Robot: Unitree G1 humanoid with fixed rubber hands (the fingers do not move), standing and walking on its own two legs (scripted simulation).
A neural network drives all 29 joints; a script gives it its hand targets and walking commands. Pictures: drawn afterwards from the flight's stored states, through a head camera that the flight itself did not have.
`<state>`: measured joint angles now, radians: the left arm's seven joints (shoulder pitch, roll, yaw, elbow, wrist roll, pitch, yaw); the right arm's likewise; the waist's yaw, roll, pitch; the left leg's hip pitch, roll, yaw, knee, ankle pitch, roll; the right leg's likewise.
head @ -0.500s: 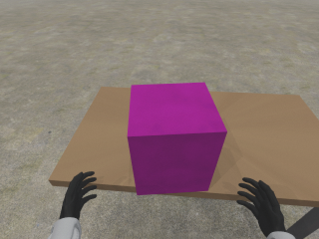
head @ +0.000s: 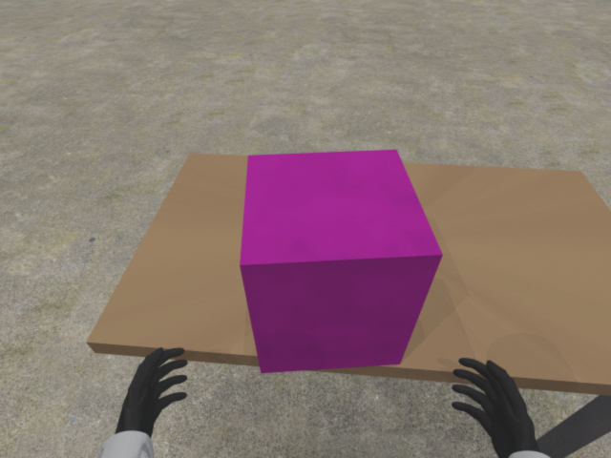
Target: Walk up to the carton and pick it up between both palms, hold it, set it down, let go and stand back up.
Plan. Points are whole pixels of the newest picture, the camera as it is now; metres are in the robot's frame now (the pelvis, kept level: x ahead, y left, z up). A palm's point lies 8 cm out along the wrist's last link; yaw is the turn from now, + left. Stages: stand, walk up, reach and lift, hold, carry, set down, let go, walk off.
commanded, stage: set down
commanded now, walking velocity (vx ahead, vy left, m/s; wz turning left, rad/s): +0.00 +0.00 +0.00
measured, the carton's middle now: (327, 264) +0.40 +0.03 +0.06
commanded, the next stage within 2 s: let go in 1.04 s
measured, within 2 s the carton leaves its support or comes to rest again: neither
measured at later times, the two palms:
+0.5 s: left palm (150, 444) +0.17 +0.24 -0.04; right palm (504, 450) +0.20 -0.20 -0.04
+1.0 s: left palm (161, 456) +0.16 +0.23 -0.07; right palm out of the picture +0.20 -0.21 -0.07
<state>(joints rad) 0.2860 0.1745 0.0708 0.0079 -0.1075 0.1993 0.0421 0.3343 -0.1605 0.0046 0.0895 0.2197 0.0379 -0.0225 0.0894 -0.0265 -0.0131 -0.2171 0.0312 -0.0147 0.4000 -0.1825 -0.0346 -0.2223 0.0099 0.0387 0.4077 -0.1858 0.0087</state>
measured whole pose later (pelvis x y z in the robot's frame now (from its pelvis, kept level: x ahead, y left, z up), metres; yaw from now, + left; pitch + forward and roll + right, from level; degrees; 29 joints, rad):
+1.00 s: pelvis +0.02 +0.00 +0.00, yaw +0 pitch +2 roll +0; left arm 0.28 0.19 0.02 0.36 -0.10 0.15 0.01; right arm 0.17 -0.16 0.00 0.68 0.08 -0.18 -0.02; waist 0.05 -0.03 -0.01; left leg -0.22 0.03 -0.01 0.40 -0.21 -0.03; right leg -0.22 0.01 0.04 0.41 -0.21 0.01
